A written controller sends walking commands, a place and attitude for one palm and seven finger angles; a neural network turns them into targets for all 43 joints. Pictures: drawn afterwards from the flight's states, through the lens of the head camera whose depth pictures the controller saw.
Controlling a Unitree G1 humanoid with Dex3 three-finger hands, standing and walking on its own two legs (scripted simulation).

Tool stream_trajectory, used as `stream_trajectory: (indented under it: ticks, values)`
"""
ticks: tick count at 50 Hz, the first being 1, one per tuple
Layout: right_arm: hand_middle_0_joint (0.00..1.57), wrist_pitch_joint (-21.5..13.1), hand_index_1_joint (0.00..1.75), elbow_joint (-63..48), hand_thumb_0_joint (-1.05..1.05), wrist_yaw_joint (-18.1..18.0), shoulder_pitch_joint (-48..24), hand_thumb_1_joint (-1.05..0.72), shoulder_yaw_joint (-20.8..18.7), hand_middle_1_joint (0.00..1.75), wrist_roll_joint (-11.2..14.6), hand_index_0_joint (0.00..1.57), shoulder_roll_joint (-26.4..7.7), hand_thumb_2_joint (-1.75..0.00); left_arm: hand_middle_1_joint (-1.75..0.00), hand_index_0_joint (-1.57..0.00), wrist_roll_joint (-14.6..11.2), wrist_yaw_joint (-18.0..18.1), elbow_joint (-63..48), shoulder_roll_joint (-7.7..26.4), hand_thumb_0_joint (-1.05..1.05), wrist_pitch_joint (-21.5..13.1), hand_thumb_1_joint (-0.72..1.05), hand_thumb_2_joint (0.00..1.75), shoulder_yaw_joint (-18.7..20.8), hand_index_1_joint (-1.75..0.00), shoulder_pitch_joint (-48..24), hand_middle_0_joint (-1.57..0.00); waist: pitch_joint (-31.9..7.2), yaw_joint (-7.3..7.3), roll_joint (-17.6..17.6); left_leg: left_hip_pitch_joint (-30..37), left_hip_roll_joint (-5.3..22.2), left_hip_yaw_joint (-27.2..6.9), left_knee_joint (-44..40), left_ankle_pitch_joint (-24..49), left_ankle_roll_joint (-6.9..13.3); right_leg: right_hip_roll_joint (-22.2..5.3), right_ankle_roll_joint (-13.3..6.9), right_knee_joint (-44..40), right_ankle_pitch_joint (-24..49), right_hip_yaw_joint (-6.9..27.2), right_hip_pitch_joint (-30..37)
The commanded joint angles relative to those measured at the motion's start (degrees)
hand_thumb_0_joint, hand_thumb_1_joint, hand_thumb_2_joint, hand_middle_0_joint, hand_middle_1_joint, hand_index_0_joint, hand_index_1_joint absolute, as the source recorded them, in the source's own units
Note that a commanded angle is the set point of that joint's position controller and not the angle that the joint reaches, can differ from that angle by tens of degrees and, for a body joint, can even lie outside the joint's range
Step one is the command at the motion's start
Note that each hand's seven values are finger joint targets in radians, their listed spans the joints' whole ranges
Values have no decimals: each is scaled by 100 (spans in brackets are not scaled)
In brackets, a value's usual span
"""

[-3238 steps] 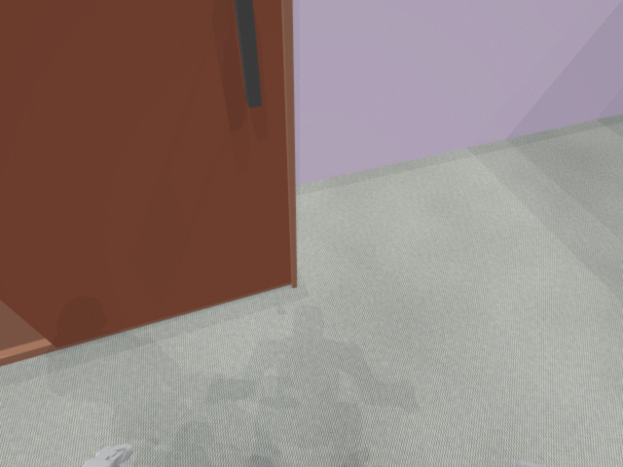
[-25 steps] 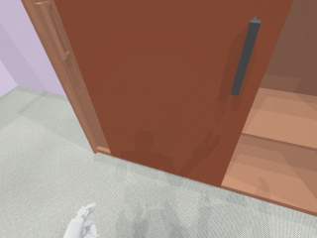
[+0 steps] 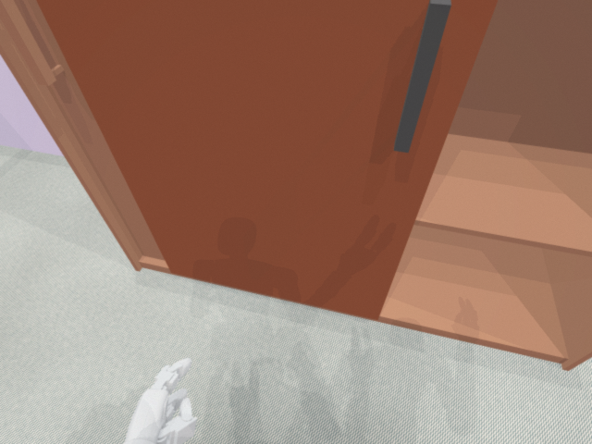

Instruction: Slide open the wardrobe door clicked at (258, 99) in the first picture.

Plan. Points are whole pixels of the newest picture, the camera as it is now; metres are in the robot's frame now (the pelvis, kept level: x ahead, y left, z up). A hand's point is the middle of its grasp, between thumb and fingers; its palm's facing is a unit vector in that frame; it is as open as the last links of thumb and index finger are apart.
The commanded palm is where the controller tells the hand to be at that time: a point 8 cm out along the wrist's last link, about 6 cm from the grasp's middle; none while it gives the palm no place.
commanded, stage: stop stepping back and stand still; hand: right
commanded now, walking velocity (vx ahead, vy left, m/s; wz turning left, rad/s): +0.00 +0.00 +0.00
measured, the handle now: (418, 79) +0.62 -0.15 +0.19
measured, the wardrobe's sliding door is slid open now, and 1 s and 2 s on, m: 0.62 0.62 0.62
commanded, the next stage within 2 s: let the arm hang, fingers relaxed in 0.44 s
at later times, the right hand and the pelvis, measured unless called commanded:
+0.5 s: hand out of the picture +0.24 -0.28 +0.18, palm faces +0.36 +0.79 -0.49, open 7.4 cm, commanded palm +0.18 -0.33 +0.19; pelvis +0.03 -0.03 +0.01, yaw +2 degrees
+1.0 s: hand out of the picture -0.03 -0.21 -0.17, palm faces +0.03 +0.99 -0.16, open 7.1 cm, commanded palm none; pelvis -0.02 -0.03 +0.01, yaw -1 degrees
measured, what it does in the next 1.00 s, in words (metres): stands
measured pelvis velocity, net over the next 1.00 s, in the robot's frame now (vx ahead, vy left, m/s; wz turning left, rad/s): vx -0.02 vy -0.03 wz -0.02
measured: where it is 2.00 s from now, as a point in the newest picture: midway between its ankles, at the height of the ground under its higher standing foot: outside the picture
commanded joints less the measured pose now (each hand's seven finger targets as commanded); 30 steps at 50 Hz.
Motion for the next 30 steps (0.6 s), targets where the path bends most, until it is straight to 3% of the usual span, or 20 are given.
stream_trajectory:
  ticks: [1, 2, 3, 4, 6, 8, 9, 10, 11, 12, 15, 17, 20, 23, 25, 26, 27, 28, 29, 30]
  values:
    - [20, -207, 30, -117, 0, -87, 23, -90, -565, 30, 119, 20, -591, -90, -30, -20, -86, 35, -660, 827, 0, -144, 90, 90, 478, -30, -311, -20, -709, -85, 1184, 645, 1820, -2609, -1880, 363, 781, 231, -75, 1213, -744, 114, -856]
    - [20, -157, 30, 39, 0, -79, 63, -90, -420, 30, 122, 20, -453, -90, -30, -20, -111, 37, -689, 896, 0, -97, 90, 90, 499, -30, -393, -20, -546, -88, 1144, 656, 1801, -2589, -1839, 759, 792, 152, -95, 1287, -749, 218, -971]
    - [20, -164, 30, 95, 0, -83, 70, -90, -452, 30, 115, 20, -509, -90, -30, -20, -108, 49, -667, 868, 0, -79, 90, 90, 432, -30, -381, -20, -521, -70, 1066, 766, 1751, -2234, -1566, 1370, 807, 55, -129, 853, -729, 277, -879]
    - [20, -176, 30, 171, 0, -89, -4, -90, -430, 30, 95, 20, -513, -90, -30, -20, -84, 81, -613, 811, 0, -67, 90, 90, 346, -30, -423, -20, -524, -27, 929, 721, 1570, -1784, -1257, 1771, 652, 31, -172, 163, -496, 237, -566]
    - [20, -213, 30, 152, 0, -91, -308, -90, -306, 30, 73, 20, -473, -90, -30, -20, -55, 160, -540, 833, 0, -43, 90, 90, 313, -30, -466, -20, -747, 5, 596, 581, 972, -918, -739, 1647, 186, 190, -202, -1080, 840, 80, 465]
    - [20, -266, 30, -297, 0, -84, -636, -90, -241, 30, 45, 20, -561, -90, -30, -20, -37, 249, -634, 986, 0, -74, 90, 90, 376, -30, -638, -20, -967, -157, -476, 148, 430, -487, -256, 1079, -210, -533, -431, -1360, 2449, 889, 1196]
    - [20, -280, 30, -491, 0, -75, -725, -90, -143, 30, 18, 20, -556, -90, -30, -20, -56, 248, -695, 1011, 0, -71, 90, 90, 377, -30, -636, -20, -1003, -219, -535, 137, 338, -444, -363, 650, -276, -747, -534, -1396, 2475, 1060, 1164]
    - [20, -248, 30, -636, 0, -72, -833, -90, -131, 30, -18, 20, -577, -90, -30, -20, -75, 244, -750, 998, 0, -89, 90, 90, 369, -30, -629, -20, -834, -196, -422, 255, 225, -401, -389, 930, -262, -664, -535, -1338, 2785, 1008, 1050]
    - [20, -250, 30, -904, 0, -60, -960, -90, -144, 30, -39, 20, -654, -90, -30, -20, -49, 239, -749, 956, 0, -102, 90, 90, 328, -30, -639, -20, -846, -146, -846, 329, 240, -295, -256, 1279, -248, -567, -474, -1320, 3214, 933, 1019]
    - [20, -281, 30, -1236, 0, -67, -1162, -90, -269, 30, -57, 20, -880, -90, -30, -20, -20, 240, -769, 935, 0, -134, 90, 90, 305, -30, -710, -20, -859, -180, -1001, 434, 239, -279, -235, 1318, -240, -519, -410, -1331, 3407, 879, 995]
    - [20, -304, 30, -1320, 0, -103, -626, -90, -313, 30, -51, 20, -761, -90, -30, -20, -36, 150, -819, 932, 0, -184, 90, 90, 350, -30, -596, -20, -1191, -192, -1172, 801, 247, -272, -432, 1755, -150, -363, -251, -1048, 3921, 507, 1145]
    - [20, -291, 30, -1127, 0, -115, -78, -90, -551, 30, -10, 20, -853, -90, -30, -20, -36, 110, -873, 949, 0, -143, 90, 90, 390, -30, -562, -20, -1268, -206, -1023, 1108, 313, -373, -602, 2220, -96, -247, -179, -957, 3591, 403, 900]
    - [20, -289, 30, -728, 0, -92, 396, -90, -617, 30, 92, 20, -697, -90, -30, -20, -60, 86, -924, 901, 0, -12, 90, 90, 389, -30, -539, -20, -1254, -140, -614, 1303, 438, -541, -703, 2837, -53, -126, -92, -916, 3054, 260, 586]
    - [20, -239, 30, -351, 0, -53, 543, -90, -596, 30, 167, 20, -593, -90, -30, -20, -82, 118, -937, 905, 0, 108, 90, 90, 392, -30, -533, -20, -1207, -95, -283, 1193, 442, -596, -799, 2738, -73, -156, -78, -1034, 2722, 279, 544]
    - [20, -202, 30, -186, 0, -33, 438, -90, -539, 30, 188, 20, -576, -90, -30, -20, -86, 166, -939, 938, 0, 141, 90, 90, 386, -30, -585, -20, -1084, -105, -272, 1036, 381, -553, -895, 2389, -145, -197, -125, -1186, 2428, 291, 535]
    - [20, -186, 30, -202, 0, -23, 297, -90, -432, 30, 183, 20, -519, -90, -30, -20, -87, 185, -944, 963, 0, 138, 90, 90, 382, -30, -590, -20, -1025, -106, -291, 981, 348, -548, -942, 2107, -166, -206, -142, -1284, 2186, 317, 488]
    - [20, 524, 30, 3686, 0, 669, -494, -90, 2226, 30, -226, 20, 387, -90, -30, -20, -209, -334, 276, 1575, 0, -212, 90, 90, 628, -30, -962, -20, -597, 227, -255, -96, 716, -197, -276, 2222, -30, -261, -105, -488, 2781, 352, 470]
    - [20, 1011, 30, 3914, 0, 840, -660, -90, 1944, 30, -321, 20, 213, -90, -30, -20, -92, -333, 376, 1938, 0, 172, 90, 90, 714, -30, -682, -20, -827, 57, -372, -157, 848, -518, -373, 1515, 20, -442, -150, -671, 2599, 459, 379]
    - [20, 1179, 30, 3942, 0, 876, -634, -90, 1928, 30, -366, 20, 266, -90, -30, -20, -76, -294, 252, 1814, 0, 348, 90, 90, 680, -30, -637, -20, -685, 51, -265, -210, 737, -395, -346, 977, -8, -494, -240, -756, 2208, 542, 231]
    - [20, 1178, 30, 4247, 0, 895, -741, -90, 2001, 30, -385, 20, 389, -90, -30, -20, -15, -276, 311, 1690, 0, 405, 90, 90, 618, -30, -634, -20, -781, -6, -200, -148, 673, -323, -157, 609, -34, -573, -385, -834, 1877, 701, -61]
